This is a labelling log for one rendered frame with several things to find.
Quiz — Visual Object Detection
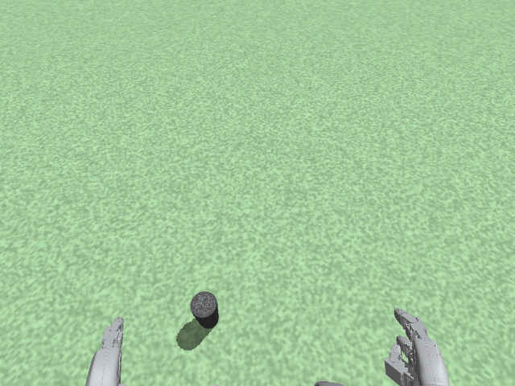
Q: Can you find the right robot hand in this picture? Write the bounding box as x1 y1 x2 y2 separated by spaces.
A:
385 308 450 386

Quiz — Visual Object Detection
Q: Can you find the cup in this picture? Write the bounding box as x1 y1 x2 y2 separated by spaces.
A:
190 291 219 329

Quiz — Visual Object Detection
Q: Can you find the left robot hand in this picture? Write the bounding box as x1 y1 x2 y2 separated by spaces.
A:
85 317 126 386

